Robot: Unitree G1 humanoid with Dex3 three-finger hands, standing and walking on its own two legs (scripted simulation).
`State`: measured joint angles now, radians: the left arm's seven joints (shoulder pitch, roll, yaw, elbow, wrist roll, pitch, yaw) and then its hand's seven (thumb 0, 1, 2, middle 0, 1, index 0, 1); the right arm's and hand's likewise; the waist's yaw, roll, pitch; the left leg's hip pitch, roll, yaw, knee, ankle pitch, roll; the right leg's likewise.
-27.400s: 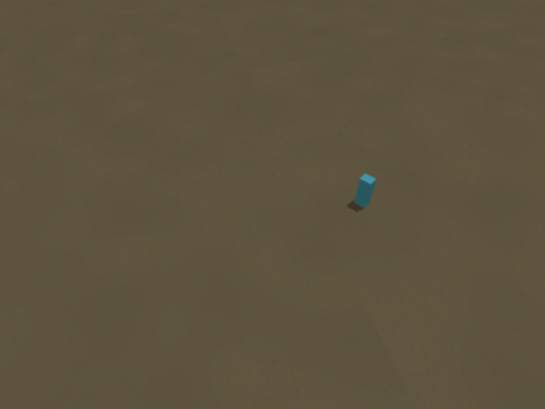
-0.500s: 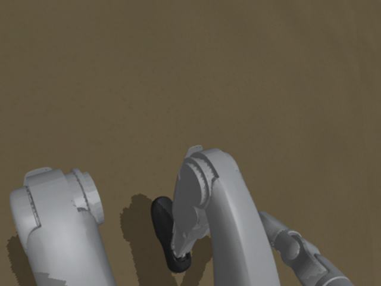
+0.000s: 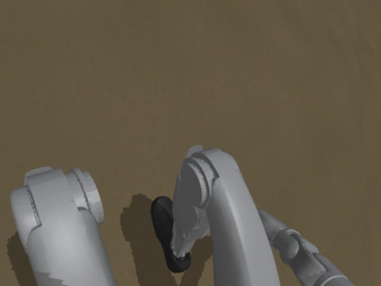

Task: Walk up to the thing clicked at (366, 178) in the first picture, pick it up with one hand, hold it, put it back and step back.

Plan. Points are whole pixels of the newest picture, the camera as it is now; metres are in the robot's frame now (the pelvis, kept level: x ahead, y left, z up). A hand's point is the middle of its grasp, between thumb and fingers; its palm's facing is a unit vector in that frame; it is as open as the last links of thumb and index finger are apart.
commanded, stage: withdraw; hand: left
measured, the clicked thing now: out of the picture +0.38 +0.39 -0.20
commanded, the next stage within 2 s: rise in 0.26 s
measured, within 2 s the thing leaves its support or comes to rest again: neither
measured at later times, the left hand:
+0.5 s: hand out of the picture +0.29 +0.47 -0.07, palm faces +0.60 -0.77 -0.20, open 16.8 cm
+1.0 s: hand out of the picture +0.20 +0.40 +0.10, palm faces +0.46 -0.71 -0.53, open 17.6 cm
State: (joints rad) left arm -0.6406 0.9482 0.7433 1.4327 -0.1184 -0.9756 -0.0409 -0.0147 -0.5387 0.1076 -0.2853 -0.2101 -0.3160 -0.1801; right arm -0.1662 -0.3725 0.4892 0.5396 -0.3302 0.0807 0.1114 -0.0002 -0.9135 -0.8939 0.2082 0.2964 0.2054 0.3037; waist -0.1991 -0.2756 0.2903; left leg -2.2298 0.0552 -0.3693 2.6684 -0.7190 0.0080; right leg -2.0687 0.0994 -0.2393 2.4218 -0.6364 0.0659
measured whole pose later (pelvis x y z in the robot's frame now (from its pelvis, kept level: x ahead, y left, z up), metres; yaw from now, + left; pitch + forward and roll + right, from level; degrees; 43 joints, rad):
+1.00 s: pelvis +0.02 -0.02 +0.19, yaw +13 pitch +32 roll -5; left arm -0.02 0.50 0.44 0.40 0.00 -0.01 0.06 -0.01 -0.58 0.03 -0.06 -0.04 -0.05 -0.05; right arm 0.03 -0.25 0.01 0.56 0.04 0.11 -0.01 0.01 -0.90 -0.90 0.21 0.30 0.20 0.30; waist 0.00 -0.01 -0.12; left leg -1.88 0.06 -0.09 1.96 -0.65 -0.01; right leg -1.81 0.00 -0.06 1.91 -0.66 0.01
